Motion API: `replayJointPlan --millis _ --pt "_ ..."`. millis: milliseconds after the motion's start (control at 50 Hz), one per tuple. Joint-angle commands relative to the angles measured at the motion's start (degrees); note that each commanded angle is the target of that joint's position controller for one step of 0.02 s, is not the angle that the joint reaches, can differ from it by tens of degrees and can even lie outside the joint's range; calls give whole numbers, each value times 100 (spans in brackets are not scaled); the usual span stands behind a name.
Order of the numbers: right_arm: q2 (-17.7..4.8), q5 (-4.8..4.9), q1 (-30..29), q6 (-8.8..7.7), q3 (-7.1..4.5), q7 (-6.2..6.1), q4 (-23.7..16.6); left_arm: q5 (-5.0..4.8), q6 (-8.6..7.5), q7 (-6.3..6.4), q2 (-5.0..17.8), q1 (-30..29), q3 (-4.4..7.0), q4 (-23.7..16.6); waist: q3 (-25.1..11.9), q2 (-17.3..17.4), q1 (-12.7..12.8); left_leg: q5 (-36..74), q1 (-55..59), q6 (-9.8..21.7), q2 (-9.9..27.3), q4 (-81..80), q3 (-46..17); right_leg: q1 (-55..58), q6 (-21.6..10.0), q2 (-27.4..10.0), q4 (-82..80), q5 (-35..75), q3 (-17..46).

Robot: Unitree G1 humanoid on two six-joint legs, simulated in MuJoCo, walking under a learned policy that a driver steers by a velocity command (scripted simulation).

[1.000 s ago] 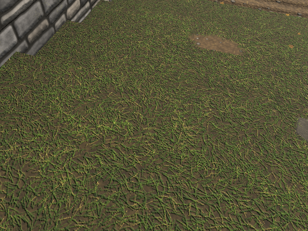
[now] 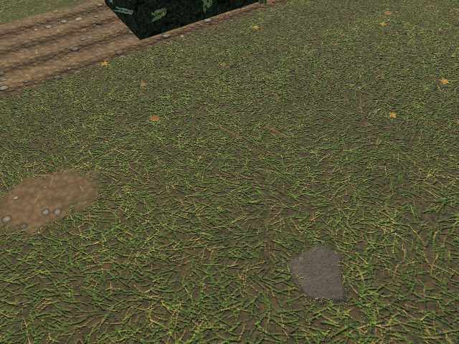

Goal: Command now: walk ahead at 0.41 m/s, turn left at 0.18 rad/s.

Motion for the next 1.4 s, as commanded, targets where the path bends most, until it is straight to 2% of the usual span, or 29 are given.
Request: replayJointPlan --millis 20,40,60,100,120,140,160,200,240,320,360,380,400,420,480,560,640,700,720,740,800,880,1000,1060,1140,1160,1220,1320,1400 --pt "-490 -860 4468 260 -387 -92 1404 448 -163 -654 691 -813 -97 -615 88 765 -2146 1053 3494 997 331 -673 -129 -2373 909 329 4080 329 402" --pt "-954 -418 3149 238 -310 -90 847 452 -212 -926 -331 635 -247 -746 -1776 36 -474 2452 5449 1639 1013 1214 -1728 -3554 1053 134 2632 1623 1254" --pt "-1270 -145 2058 271 -385 -18 482 355 -174 -1021 117 423 -216 -1144 -1752 366 -340 4230 5866 2712 1710 1513 -2967 -4741 1634 -199 3532 878 928" --pt "-1115 -69 1002 127 -380 -25 109 181 -194 -735 781 -220 -68 -1621 -1351 118 -478 585 4201 2934 1982 945 -4145 -5736 1472 -851 3340 1296 1312" --pt "-528 -117 719 -17 -233 -16 -7 276 -166 -467 1099 -458 -8 -1473 -753 -781 -402 753 2234 2623 1742 56 -3646 -4884 1464 -1377 1850 1965 1391" --pt "-460 -88 508 -104 -143 80 -102 378 -139 -333 1214 -536 -1 -1453 -392 -653 -122 937 258 2496 1336 -382 -2952 -3196 1440 -1735 336 2108 1143" --pt "-628 -3 526 -152 -167 166 -20 433 -74 -311 752 -555 -113 -1461 -556 -192 254 1598 -564 2434 746 -313 -2424 -2004 1360 -1775 -319 2237 567" --pt "-811 97 667 -205 -292 247 -12 363 192 -420 -1 -835 -432 -1399 -751 -565 196 1151 -928 1862 86 -264 -1989 -988 1266 -1671 -1918 2788 100" --pt "-1050 101 942 -160 -468 314 -148 132 222 -473 369 -865 -317 -1230 -859 -499 -124 693 -196 1599 27 -229 -2216 -847 1222 -1080 -2575 3570 26" --pt "-860 142 1313 -62 -514 242 -161 116 41 -207 802 -1705 -35 -1414 -916 -303 -219 390 1722 1330 187 481 -2955 -1611 821 -1027 -3475 3638 574" --pt "-636 192 769 -17 -443 308 -442 -42 -8 -122 979 -1033 47 -1234 -1328 -636 244 199 979 843 -231 1241 -2651 -1 -80 -1515 -4187 5426 934" --pt "-201 98 979 -53 -281 293 -670 -120 -89 -81 1356 -321 175 -1167 -2123 -1286 237 -1484 -438 220 -956 2113 -2035 1991 -1534 -2749 -4289 6986 2233" --pt "20 -16 1376 -46 -187 175 -629 34 -87 -121 1212 -363 218 -1209 -2377 -1671 227 -6180 -1863 -257 -1403 3126 -1435 2888 -2517 -3962 -4504 7048 3380" --pt "-330 -60 1297 115 -263 114 -490 208 -79 -105 1133 -749 268 -1298 -1381 -840 158 -6288 -1886 -175 -824 3782 -1260 1779 -1907 -3817 -4851 6086 2874" --pt "-532 -259 1421 280 -337 -85 -337 -118 -105 -18 519 -1853 111 -1623 -725 -1210 -350 -5525 -911 -201 -413 4074 -634 182 -903 -2824 -5477 5047 1021" --pt "-158 -20 913 319 -39 451 -540 116 -148 152 1302 -1925 475 -1755 -442 -1035 -48 -4666 -184 -319 -189 2745 117 -333 -286 -2309 -5570 4044 -402" --pt "-614 118 825 244 -202 669 -655 313 -102 119 1463 -1797 567 -1825 -437 -1071 -53 -3770 230 -73 -120 1581 241 -166 -266 -2825 -5018 3295 -326" --pt "-1234 112 1252 -33 -536 416 -586 293 -155 72 852 -1346 336 -1632 -584 -255 -282 -1513 1523 714 -112 421 -375 -778 593 -2395 -3459 2037 -850" --pt "-2169 123 1526 -128 -740 260 -802 232 -209 129 335 -1049 166 -2077 -1307 1252 -75 733 2662 2273 1467 -67 -2973 -1785 1299 -1217 -1559 340 -1313" --pt "-2014 -33 1552 -282 -729 202 -770 181 -261 82 479 -1348 132 -2080 -1029 293 -299 -547 2599 2506 1599 -115 -3470 -2609 1308 -935 -1437 88 -74" --pt "-1030 179 1130 -254 -449 45 -692 249 -119 124 1095 -1657 306 -1839 -632 267 -335 -2154 1928 1745 984 -321 -2771 -2988 1117 -1219 -221 906 423" --pt "-1037 101 306 -57 -368 59 -1088 223 -47 90 874 -1107 153 -1577 -615 2 165 -2992 773 1526 475 -633 -2599 -1962 1140 -1182 -1125 2116 431" --pt "-1098 154 610 -59 -448 185 -1244 113 147 -129 814 -1109 0 -1331 -552 80 -383 -3252 1049 1541 582 -74 -3012 -1995 1245 -1204 -2165 2422 272" --pt "-627 333 513 -1 -210 187 -1195 153 146 -295 575 -1179 -113 -1164 -608 -129 -480 -3161 970 1254 587 336 -2909 -1896 1280 -1519 -2580 2592 231" --pt "-113 549 415 320 146 537 -964 -21 34 -800 431 -947 -205 -1087 -806 -551 -149 -4365 35 86 -575 610 -1982 -181 814 -1611 -3549 5061 276" --pt "-418 513 1031 356 27 461 -905 27 -27 -812 888 -1492 -128 -1261 -832 -722 -704 -4713 681 -49 -753 539 -1481 -854 359 -1641 -3754 4462 597" --pt "-1358 158 552 329 -353 -100 -1162 161 -151 -555 1368 -1762 198 -1524 -744 -451 -655 -3855 1429 677 -445 886 -1389 -1827 -90 -1334 -3642 4256 819" --pt "-827 292 463 257 -270 -462 -1396 157 -268 -502 835 -807 83 -1342 -871 -324 -297 -2532 1448 1514 419 749 -1950 -1540 -306 -1284 -3106 4426 1032" --pt "-852 199 111 263 -280 -502 -1597 158 -291 -572 1010 -532 179 -1349 -957 -618 -123 -3072 1097 971 75 1332 -1343 -998 -634 -1361 -3512 5050 1586"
